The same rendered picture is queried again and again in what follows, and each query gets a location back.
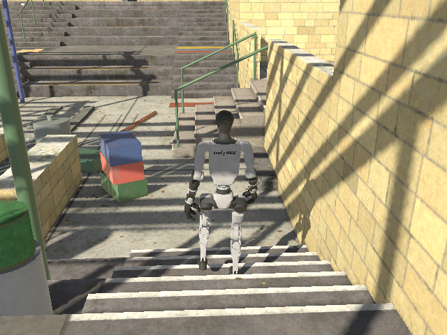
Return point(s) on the robot right thigh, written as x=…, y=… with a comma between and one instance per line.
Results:
x=238, y=210

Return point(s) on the robot right upper arm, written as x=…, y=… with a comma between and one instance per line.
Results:
x=248, y=159

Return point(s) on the left robot shin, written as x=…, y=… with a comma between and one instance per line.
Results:
x=203, y=238

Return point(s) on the robot left upper arm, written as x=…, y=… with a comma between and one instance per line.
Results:
x=200, y=159

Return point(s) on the robot right hand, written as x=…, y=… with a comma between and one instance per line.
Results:
x=253, y=196

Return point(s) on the robot right forearm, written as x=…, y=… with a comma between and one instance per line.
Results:
x=253, y=184

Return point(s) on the robot left forearm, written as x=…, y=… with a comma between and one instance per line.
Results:
x=193, y=187

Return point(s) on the robot left hand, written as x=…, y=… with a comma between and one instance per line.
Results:
x=188, y=210

